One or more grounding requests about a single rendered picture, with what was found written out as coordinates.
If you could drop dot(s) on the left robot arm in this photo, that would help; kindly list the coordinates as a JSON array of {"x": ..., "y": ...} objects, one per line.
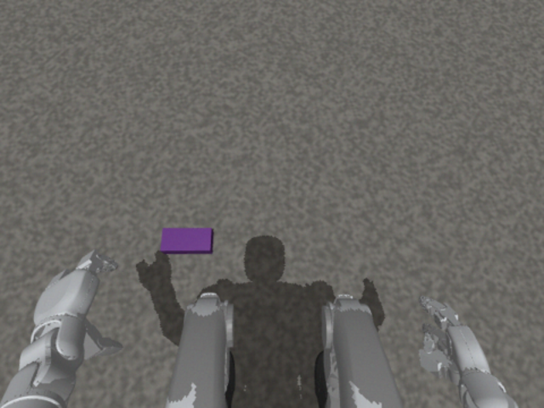
[{"x": 47, "y": 373}]

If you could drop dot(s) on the left robot hand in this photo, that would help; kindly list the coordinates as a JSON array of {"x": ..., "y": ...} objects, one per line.
[{"x": 72, "y": 294}]

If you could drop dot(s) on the small box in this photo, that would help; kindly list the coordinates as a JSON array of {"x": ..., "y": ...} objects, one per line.
[{"x": 187, "y": 241}]

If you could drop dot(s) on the right robot hand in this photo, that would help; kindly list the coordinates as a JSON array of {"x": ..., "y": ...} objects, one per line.
[{"x": 458, "y": 352}]

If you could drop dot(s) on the right robot arm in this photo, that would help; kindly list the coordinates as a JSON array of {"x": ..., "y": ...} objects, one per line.
[{"x": 482, "y": 390}]

